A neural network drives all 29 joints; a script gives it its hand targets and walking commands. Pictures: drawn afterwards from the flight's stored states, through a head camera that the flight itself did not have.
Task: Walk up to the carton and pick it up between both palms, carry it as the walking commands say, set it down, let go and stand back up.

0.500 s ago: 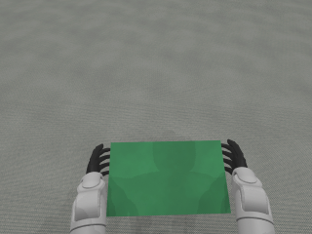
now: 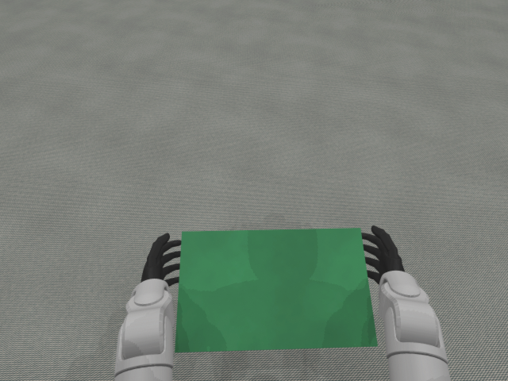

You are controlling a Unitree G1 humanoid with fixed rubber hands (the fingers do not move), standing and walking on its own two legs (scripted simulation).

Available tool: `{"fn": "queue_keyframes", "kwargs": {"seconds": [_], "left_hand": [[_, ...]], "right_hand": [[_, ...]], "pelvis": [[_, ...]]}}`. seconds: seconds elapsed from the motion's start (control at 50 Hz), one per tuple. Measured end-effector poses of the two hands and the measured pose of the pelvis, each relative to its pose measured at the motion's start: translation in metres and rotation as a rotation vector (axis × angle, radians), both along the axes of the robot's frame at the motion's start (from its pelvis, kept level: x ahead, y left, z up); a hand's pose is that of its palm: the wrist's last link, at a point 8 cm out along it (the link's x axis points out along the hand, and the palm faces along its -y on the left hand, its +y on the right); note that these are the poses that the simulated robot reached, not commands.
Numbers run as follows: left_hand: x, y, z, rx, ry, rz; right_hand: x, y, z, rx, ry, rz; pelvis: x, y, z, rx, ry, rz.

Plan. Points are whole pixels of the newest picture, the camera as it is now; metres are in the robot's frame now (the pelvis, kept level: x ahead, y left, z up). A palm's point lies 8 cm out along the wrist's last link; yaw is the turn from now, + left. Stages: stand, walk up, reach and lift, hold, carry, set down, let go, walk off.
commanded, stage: carry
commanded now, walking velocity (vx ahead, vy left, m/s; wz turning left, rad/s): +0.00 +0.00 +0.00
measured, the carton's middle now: (270, 288) +0.29 -0.01 -0.07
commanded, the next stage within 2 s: none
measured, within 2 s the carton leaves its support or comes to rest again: neither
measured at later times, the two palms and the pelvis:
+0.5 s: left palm (192, 191) +0.45 +0.14 +0.03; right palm (377, 203) +0.43 -0.23 +0.01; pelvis +0.18 -0.02 -0.01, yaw -2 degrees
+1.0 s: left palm (216, 135) +0.64 +0.10 +0.02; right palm (366, 152) +0.61 -0.26 -0.01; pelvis +0.37 -0.06 -0.01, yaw +0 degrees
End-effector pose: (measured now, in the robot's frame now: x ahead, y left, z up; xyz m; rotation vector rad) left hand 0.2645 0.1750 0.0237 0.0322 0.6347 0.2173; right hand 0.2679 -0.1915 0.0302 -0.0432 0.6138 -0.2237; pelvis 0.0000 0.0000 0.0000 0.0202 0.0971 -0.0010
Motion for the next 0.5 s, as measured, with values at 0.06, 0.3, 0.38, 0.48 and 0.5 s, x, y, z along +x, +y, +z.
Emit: {"fn": "queue_keyframes", "kwargs": {"seconds": [0.06,0.3,0.38,0.48,0.5], "left_hand": [[0.021,-0.001,0.007,0.026,0.005,0.002],[0.106,-0.023,0.001,0.054,0.051,-0.046],[0.141,-0.024,-0.006,0.013,0.012,-0.029],[0.18,-0.033,0.002,0.033,0.009,-0.038],[0.187,-0.036,0.004,0.048,0.011,-0.045]], "right_hand": [[0.014,0.0,-0.008,0.04,0.006,-0.027],[0.096,-0.024,-0.023,0.022,0.072,0.003],[0.132,-0.025,-0.015,-0.002,0.031,-0.008],[0.157,-0.032,-0.018,0.046,0.025,-0.066],[0.161,-0.034,-0.021,0.055,0.027,-0.071]], "pelvis": [[0.023,-0.001,0.0,-0.009,-0.004,-0.029],[0.108,-0.014,0.0,0.007,-0.038,0.034],[0.139,-0.017,-0.007,0.021,-0.025,0.001],[0.173,-0.022,-0.006,0.012,-0.012,-0.038],[0.179,-0.024,-0.006,0.015,-0.014,-0.036]]}}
